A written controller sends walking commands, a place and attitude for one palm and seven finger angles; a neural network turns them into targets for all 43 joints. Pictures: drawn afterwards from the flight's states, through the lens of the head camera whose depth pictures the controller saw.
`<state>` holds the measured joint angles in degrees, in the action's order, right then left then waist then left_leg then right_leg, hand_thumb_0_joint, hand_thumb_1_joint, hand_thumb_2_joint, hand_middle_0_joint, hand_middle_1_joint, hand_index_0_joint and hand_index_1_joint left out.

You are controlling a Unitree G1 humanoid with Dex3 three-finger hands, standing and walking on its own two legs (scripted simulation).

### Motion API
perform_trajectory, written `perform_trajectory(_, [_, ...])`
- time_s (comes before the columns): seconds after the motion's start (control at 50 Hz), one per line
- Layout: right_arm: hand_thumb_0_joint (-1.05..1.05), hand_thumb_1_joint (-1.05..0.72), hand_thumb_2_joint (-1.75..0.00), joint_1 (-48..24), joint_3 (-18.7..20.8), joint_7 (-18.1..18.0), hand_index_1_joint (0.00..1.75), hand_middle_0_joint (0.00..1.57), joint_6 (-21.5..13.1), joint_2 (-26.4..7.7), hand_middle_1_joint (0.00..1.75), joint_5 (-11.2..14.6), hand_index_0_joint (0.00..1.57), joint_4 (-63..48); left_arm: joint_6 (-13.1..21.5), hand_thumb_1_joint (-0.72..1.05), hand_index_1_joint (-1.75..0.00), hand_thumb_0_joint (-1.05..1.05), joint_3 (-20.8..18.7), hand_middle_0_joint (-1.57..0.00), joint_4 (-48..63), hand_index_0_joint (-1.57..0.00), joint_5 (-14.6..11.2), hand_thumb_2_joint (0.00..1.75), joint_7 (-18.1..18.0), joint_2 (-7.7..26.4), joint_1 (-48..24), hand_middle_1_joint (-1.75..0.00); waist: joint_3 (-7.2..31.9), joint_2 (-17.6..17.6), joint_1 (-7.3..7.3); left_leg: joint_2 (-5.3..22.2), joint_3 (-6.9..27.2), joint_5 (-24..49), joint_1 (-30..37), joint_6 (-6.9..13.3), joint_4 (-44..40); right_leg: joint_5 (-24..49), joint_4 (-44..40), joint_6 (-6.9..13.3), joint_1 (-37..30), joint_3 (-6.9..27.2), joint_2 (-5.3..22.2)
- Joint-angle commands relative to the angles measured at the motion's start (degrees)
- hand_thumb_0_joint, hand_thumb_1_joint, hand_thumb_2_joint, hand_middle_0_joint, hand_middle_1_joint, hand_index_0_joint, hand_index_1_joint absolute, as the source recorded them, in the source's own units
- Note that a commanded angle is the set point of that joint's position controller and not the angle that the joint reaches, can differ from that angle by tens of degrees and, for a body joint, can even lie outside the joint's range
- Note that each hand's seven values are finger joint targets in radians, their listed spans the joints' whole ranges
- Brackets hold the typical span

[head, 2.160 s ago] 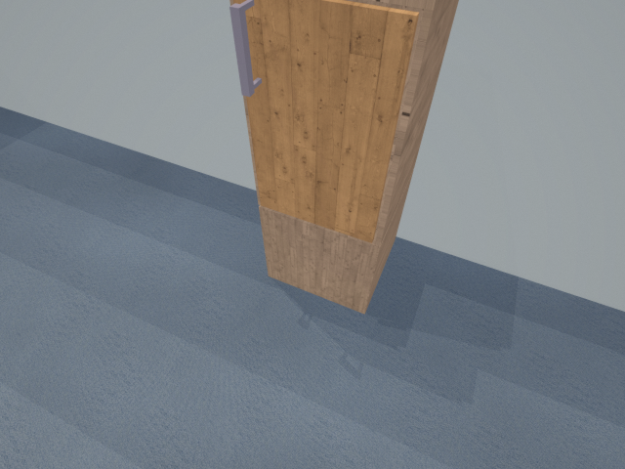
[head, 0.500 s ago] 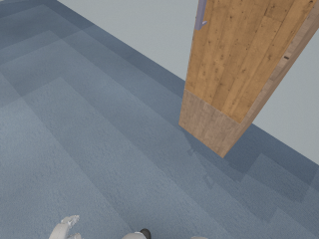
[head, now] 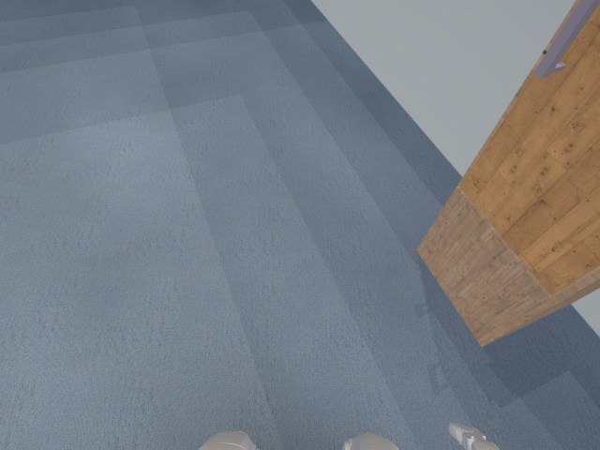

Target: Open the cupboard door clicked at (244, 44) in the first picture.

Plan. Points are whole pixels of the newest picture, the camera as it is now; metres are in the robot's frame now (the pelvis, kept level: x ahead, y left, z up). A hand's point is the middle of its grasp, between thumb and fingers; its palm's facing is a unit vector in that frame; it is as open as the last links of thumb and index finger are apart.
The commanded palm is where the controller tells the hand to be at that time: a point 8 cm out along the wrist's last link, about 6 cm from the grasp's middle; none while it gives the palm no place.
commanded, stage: walk around to get in front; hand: left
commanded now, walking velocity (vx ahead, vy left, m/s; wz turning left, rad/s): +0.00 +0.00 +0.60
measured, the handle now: (579, 27) +0.78 -0.42 +0.16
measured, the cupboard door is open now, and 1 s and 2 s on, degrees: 0 0 0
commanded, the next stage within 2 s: none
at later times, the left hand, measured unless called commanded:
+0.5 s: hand out of the picture +0.02 +0.16 -0.13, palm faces +0.28 -0.92 -0.28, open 7.4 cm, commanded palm none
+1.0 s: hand out of the picture -0.07 +0.20 -0.14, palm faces +0.57 -0.77 -0.28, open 7.4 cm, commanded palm none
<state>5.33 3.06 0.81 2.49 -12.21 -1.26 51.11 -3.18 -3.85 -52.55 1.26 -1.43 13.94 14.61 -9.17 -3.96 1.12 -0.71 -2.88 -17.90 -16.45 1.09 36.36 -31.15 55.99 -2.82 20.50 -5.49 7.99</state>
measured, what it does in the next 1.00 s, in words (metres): steps on the spot, turning left: right foot, then left foot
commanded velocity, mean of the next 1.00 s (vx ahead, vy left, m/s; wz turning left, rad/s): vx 0.00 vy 0.00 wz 0.60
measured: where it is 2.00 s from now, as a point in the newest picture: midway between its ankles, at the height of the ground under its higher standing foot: outside the picture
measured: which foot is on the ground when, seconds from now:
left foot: down 0.00-0.28, up 0.30-0.66, down 0.68-1.00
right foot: up 0.00-0.26, down 0.28-0.66, up 0.68-1.00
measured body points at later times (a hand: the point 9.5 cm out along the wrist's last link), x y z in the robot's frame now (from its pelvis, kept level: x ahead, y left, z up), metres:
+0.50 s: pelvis -0.01 -0.05 +0.02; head +0.04 -0.06 +0.46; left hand +0.01 +0.21 -0.11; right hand +0.12 -0.29 -0.14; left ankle -0.08 +0.07 -0.63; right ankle +0.04 -0.16 -0.72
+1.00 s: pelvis -0.04 -0.04 +0.02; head +0.00 -0.01 +0.47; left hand -0.10 +0.24 -0.12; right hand +0.16 -0.21 -0.12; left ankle -0.08 +0.06 -0.72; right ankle +0.05 -0.17 -0.67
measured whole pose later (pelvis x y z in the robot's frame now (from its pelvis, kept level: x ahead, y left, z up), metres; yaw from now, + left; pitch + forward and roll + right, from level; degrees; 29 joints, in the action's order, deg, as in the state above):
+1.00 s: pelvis -0.04 -0.04 +0.02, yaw +35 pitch +0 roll -1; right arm 11.1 3.0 -0.6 2.7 -11.9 -1.8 52.5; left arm -3.4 -4.6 -50.6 0.9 -0.7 14.6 8.0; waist -5.7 0.5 -1.3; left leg -2.0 5.2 -12.4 -15.6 1.3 27.9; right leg -23.9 50.2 -4.6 23.3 0.0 2.8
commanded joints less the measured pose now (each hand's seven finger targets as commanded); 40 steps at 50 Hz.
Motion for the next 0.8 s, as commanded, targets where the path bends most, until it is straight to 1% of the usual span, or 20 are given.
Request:
perform_trajectory(0.0, [0.00,-0.90,-0.90,5.3,2.7,-2.1,0.30,0.20,-0.7,-12.2,0.30,-0.3,0.20,-2.7,0.8,0.90,-0.30,0.00,-1.7,-0.20,6.5,-0.20,-0.1,0.90,-0.2,5.8,-5.1,-0.30,9.3,15.9,-3.98,16.2,16.8,32.8,8.4,9.2,-14.8,3.4,10.3,-1.1,10.3,5.7,-0.7])
perform_trajectory(0.06, [0.00,-0.90,-0.90,3.9,2.6,-2.1,0.30,0.20,-0.9,-12.0,0.30,-0.4,0.20,-3.2,0.8,0.90,-0.30,0.00,-1.7,-0.20,5.8,-0.20,-0.1,0.90,0.5,4.8,-3.8,-0.30,8.5,12.7,-2.59,13.4,16.5,25.8,6.4,8.1,-15.7,6.1,4.6,-1.6,8.3,4.6,-2.6])
perform_trajectory(0.16, [0.00,-0.90,-0.90,2.6,3.2,-1.7,0.30,0.20,-0.4,-12.5,0.30,-0.7,0.20,-4.0,1.1,0.90,-0.30,0.00,-1.5,-0.20,6.5,-0.20,-0.2,0.90,0.5,3.9,-3.1,-0.30,8.8,14.4,-1.89,11.8,19.9,17.6,1.6,7.9,-15.7,7.2,-9.5,-1.1,0.9,3.3,-5.8])
perform_trajectory(0.22, [0.00,-0.90,-0.90,0.0,3.5,-1.5,0.30,0.20,-0.2,-12.0,0.30,0.0,0.20,-5.1,2.4,0.90,-0.30,0.00,-2.0,-0.20,5.4,-0.20,-0.3,0.90,0.4,5.3,3.1,-0.30,10.9,11.9,1.51,8.7,20.0,15.1,-5.3,5.2,-9.5,17.3,-25.7,-0.8,-12.5,2.5,-7.1])
perform_trajectory(0.24, [0.00,-0.90,-0.90,0.7,3.4,-1.2,0.30,0.20,-0.3,-9.3,0.30,0.5,0.20,-5.4,3.2,0.90,-0.30,0.00,-2.5,-0.20,5.1,-0.20,0.2,0.90,0.1,7.6,5.3,-0.30,12.3,4.4,2.50,4.1,17.0,5.4,-10.3,2.1,-3.2,19.1,-34.9,0.1,-18.7,7.4,-1.6])
perform_trajectory(0.26, [0.00,-0.90,-0.90,2.6,3.0,-0.9,0.30,0.20,-0.4,-4.8,0.30,0.9,0.20,-6.0,3.8,0.90,-0.30,0.00,-3.6,-0.20,5.7,-0.20,1.3,0.90,-0.4,13.5,5.2,-0.30,12.5,-13.8,2.46,-5.1,7.3,-13.0,-18.8,-2.8,13.4,21.1,-40.7,6.2,-21.3,26.0,14.9])
perform_trajectory(0.28, [0.00,-0.90,-0.90,2.1,3.4,-0.7,0.30,0.20,-0.1,-7.1,0.30,0.2,0.20,-6.2,3.5,0.90,-0.30,0.00,-3.0,-0.20,6.3,-0.20,0.8,0.90,-0.6,14.0,3.8,-0.30,11.1,-14.1,2.24,-3.2,8.6,-18.9,-17.5,-2.6,28.0,24.6,-40.9,10.9,-12.2,28.8,20.4])
perform_trajectory(0.3, [0.00,-0.90,-0.90,3.4,3.3,-0.1,0.30,0.20,0.3,-6.8,0.30,0.0,0.20,-5.9,3.3,0.90,-0.30,0.00,-2.4,-0.20,7.3,-0.20,0.7,0.90,-0.6,11.8,0.1,-0.30,9.0,-7.5,-0.05,-1.3,10.1,-14.5,-16.9,-2.1,34.6,19.6,-40.6,12.0,-7.6,22.6,17.9])
perform_trajectory(0.32, [0.00,-0.90,-0.90,3.9,3.7,-0.1,0.30,0.20,1.0,-6.2,0.30,0.0,0.20,-4.9,3.2,0.90,-0.30,0.00,-2.5,-0.20,8.2,-0.20,0.6,0.90,-1.1,9.5,-3.1,-0.30,8.7,-10.8,-1.63,-0.5,9.6,-12.1,-17.4,-2.5,38.0,17.9,-41.1,10.9,-6.1,22.3,15.5])
perform_trajectory(0.36, [0.00,-0.90,-0.90,5.0,3.3,0.7,0.30,0.20,1.3,-6.5,0.30,-0.1,0.20,-3.2,3.3,0.90,-0.30,0.00,-1.3,-0.20,9.0,-0.20,0.4,0.90,-0.8,7.1,-6.6,-0.30,7.8,-7.5,-3.41,1.3,6.5,-5.6,-16.1,-3.9,38.9,24.5,-37.9,9.3,-6.8,10.2,10.3])
perform_trajectory(0.38, [0.00,-0.90,-0.90,5.2,3.0,1.0,0.30,0.20,1.4,-5.6,0.30,0.0,0.20,-3.2,3.4,0.90,-0.30,0.00,-1.3,-0.20,9.2,-0.20,0.4,0.90,-0.8,6.9,-6.2,-0.30,8.2,-6.8,-3.52,1.1,5.2,-4.6,-15.2,-4.3,37.1,26.6,-37.4,8.6,-7.0,6.9,9.4])
perform_trajectory(0.54, [0.00,-0.90,-0.90,0.7,1.5,0.9,0.30,0.20,0.4,-3.4,0.30,0.7,0.20,-3.7,3.3,0.90,-0.30,0.00,-3.0,-0.20,5.8,-0.20,0.9,0.90,-1.0,9.9,1.5,-0.30,11.7,-7.6,1.35,2.1,-0.6,-11.8,-9.8,-4.3,10.7,42.8,-31.4,10.9,-19.2,2.6,14.5])
perform_trajectory(0.56, [0.00,-0.90,-0.90,1.5,1.5,0.8,0.30,0.20,0.2,-3.3,0.30,0.8,0.20,-3.6,3.2,0.90,-0.30,0.00,-3.1,-0.20,5.5,-0.20,0.9,0.90,-0.9,10.3,1.6,-0.30,12.5,-7.9,1.24,1.7,-1.4,-11.2,-7.6,-3.9,7.0,43.9,-29.8,10.6,-19.2,2.2,14.8])
perform_trajectory(0.6, [0.00,-0.90,-0.90,5.7,1.6,0.6,0.30,0.20,-0.3,-4.2,0.30,0.7,0.20,-2.4,2.9,0.90,-0.30,0.00,-3.3,-0.20,5.3,-0.20,0.4,0.90,-0.6,10.2,0.4,-0.30,13.3,-5.9,-1.10,1.1,-2.2,-2.2,0.5,-3.3,-3.6,39.3,-25.5,7.5,-14.6,-0.8,14.0])
perform_trajectory(0.62, [0.00,-0.90,-0.90,8.8,2.0,0.6,0.30,0.20,-0.7,-6.0,0.30,0.6,0.20,-1.5,2.5,0.90,-0.30,0.00,-3.1,-0.20,5.5,-0.20,-0.1,0.90,-0.4,8.8,-0.3,-0.30,14.2,0.1,-2.92,2.5,0.7,6.1,8.5,-2.8,-12.3,32.7,-19.1,4.5,-8.8,-3.6,12.1])
perform_trajectory(0.64, [0.00,-0.90,-0.90,10.9,3.4,0.2,0.30,0.20,-1.3,-12.3,0.30,0.0,0.20,-1.3,1.8,0.90,-0.30,0.00,-2.4,-0.20,6.8,-0.20,-0.7,0.90,-0.1,5.0,0.8,-0.30,15.3,17.6,-4.00,15.9,18.7,21.2,16.3,2.2,-17.0,9.3,-7.8,-0.4,5.2,-6.5,4.1])
perform_trajectory(0.66, [0.00,-0.90,-0.90,14.2,4.5,-0.8,0.30,0.20,-0.9,-16.2,0.30,-0.2,0.20,-0.6,1.3,0.90,-0.30,0.00,-1.1,-0.20,9.4,-0.20,-0.3,0.90,-0.2,2.9,-4.7,-0.30,13.3,25.1,-6.71,23.6,27.5,40.8,16.1,9.2,-16.8,-8.6,2.2,-2.0,13.5,-1.8,-0.8])
perform_trajectory(0.68, [0.00,-0.90,-0.90,15.4,4.0,-1.2,0.30,0.20,-0.7,-15.2,0.30,-0.5,0.20,0.0,1.0,0.90,-0.30,0.00,-1.3,-0.20,10.1,-0.20,-0.1,0.90,-0.2,4.3,-7.4,-0.30,12.7,17.2,-6.87,24.0,23.6,38.5,13.1,11.8,-15.3,-4.9,7.1,-0.6,12.4,2.9,0.0])
perform_trajectory(0.7, [0.00,-0.90,-0.90,13.1,3.3,-1.6,0.30,0.20,-1.0,-13.2,0.30,-0.6,0.20,-0.5,0.7,0.90,-0.30,0.00,-1.7,-0.20,8.8,-0.20,0.3,0.90,-0.1,4.2,-8.5,-0.30,11.2,16.9,-5.78,19.2,21.1,34.0,10.4,9.7,-16.5,0.1,8.4,-0.5,12.8,4.1,-0.3])
perform_trajectory(0.78, [0.00,-0.90,-0.90,7.5,2.4,-2.5,0.30,0.20,-1.5,-11.2,0.30,-0.3,0.20,-2.1,0.8,0.90,-0.30,0.00,-1.9,-0.20,5.8,-0.20,-0.1,0.90,0.6,4.7,-6.1,-0.30,9.7,12.8,-2.81,14.1,17.3,32.3,9.6,7.7,-15.8,8.3,9.4,-1.8,12.3,5.6,-1.8])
